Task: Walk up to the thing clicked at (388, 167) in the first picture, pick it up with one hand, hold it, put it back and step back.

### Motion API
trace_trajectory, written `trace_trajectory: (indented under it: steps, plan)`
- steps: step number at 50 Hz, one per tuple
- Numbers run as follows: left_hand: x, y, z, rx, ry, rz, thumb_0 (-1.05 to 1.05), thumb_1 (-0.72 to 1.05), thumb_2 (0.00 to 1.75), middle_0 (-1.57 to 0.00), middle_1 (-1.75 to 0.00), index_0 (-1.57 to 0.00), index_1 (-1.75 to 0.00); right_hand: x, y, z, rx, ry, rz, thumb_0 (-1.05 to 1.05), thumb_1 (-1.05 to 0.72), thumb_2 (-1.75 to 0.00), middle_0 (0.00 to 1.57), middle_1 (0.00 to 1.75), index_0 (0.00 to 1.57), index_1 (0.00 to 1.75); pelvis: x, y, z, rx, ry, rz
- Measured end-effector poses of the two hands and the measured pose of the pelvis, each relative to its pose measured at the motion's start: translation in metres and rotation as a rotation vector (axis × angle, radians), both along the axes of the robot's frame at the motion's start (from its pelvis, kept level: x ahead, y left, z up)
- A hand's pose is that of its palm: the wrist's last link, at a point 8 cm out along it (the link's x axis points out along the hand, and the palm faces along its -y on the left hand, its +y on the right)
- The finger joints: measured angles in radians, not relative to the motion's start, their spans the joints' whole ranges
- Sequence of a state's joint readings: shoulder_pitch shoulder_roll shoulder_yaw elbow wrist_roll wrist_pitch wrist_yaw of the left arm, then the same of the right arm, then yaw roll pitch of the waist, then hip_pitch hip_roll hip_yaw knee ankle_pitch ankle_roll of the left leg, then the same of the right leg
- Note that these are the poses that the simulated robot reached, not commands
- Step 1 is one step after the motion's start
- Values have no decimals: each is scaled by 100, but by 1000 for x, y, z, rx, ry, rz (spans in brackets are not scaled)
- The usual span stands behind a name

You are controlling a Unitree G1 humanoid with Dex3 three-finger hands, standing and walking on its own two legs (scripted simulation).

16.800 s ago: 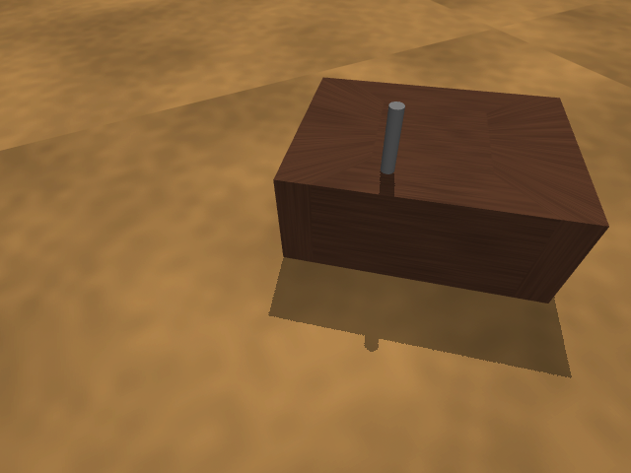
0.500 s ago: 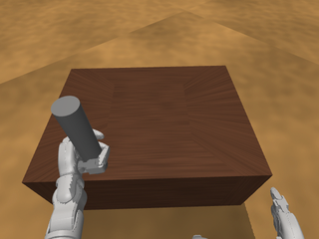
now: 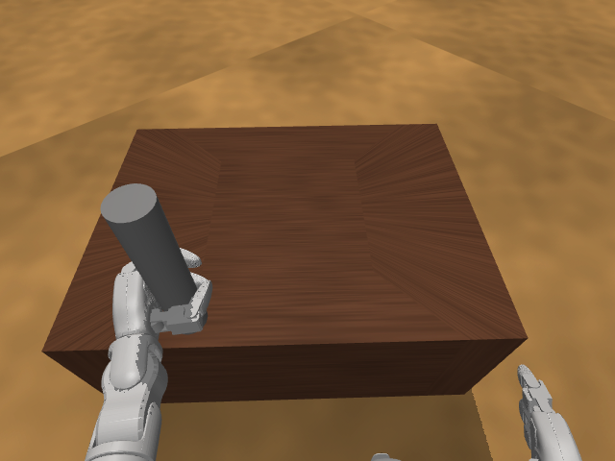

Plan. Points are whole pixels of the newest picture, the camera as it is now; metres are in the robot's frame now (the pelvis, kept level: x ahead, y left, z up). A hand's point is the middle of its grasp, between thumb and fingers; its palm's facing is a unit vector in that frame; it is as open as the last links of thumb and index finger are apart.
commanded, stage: hold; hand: left
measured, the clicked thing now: (166, 273) +0.33 +0.18 +0.10
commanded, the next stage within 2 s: crouch in 1.28 s
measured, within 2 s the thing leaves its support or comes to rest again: neither
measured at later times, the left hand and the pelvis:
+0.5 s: hand (187, 281) +0.34 +0.17 +0.06, palm faces +0.21 -0.98 +0.00, open 6.6 cm; pelvis +0.01 -0.01 +0.00, yaw +0 degrees
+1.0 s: hand (189, 285) +0.34 +0.17 +0.05, palm faces +0.19 -0.98 -0.01, open 6.6 cm; pelvis +0.00 -0.01 +0.00, yaw +0 degrees
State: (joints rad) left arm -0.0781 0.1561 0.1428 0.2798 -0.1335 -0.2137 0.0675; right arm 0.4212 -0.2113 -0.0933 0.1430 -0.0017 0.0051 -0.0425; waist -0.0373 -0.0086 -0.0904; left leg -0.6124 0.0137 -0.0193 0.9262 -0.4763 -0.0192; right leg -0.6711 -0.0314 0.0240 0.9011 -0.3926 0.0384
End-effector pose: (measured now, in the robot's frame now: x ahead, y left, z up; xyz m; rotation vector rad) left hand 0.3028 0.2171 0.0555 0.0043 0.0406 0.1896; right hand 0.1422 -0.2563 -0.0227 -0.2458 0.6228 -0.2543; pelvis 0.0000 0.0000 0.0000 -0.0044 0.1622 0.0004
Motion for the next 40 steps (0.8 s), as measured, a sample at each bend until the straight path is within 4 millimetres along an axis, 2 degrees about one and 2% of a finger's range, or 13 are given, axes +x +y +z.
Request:
trace_trajectory:
  steps: [13, 19, 24, 29, 35, 40]
  plan:
    - [6, -6, -8, -16, 20, 2, 0, -8, 124, -91, -115, -97, -115, 3, -3, -3, 10, 13, 6, -2, 56, -4, 5, 6, 5, 5, 4, -5, 0, 5, 10, 0]
    - [3, -5, -1, 3, 0, 8, 0, -8, 124, -91, -115, -96, -115, 8, -7, 0, 4, 0, 5, -2, 56, -4, 5, 6, 5, 5, 5, -7, 0, 6, 5, 3]
    - [9, -1, 5, 0, -21, 21, 0, -8, 124, -91, -115, -96, -115, 12, -9, 3, -3, -15, 3, -2, 56, -5, 5, 6, 5, 5, 5, -9, 0, 7, 2, 7]
    - [14, -3, -2, -12, 4, 3, 0, -7, 124, -91, -115, -96, -115, 9, -9, 3, -4, -6, 6, -2, 56, -5, 5, 6, 5, 5, 5, -9, 0, 6, 7, 7]
    - [9, -9, -8, -6, 34, -22, 0, -7, 124, -91, -115, -96, -116, 4, -8, 0, 3, 12, -3, -2, 56, -4, 5, 6, 5, 5, 6, -6, 0, 5, 9, 0]
    - [7, -5, -3, -2, 8, 6, 0, -7, 124, -91, -115, -96, -116, 7, -10, 1, -3, 0, -13, -2, 56, -4, 5, 6, 5, 5, 6, -5, 0, 6, 5, -1]
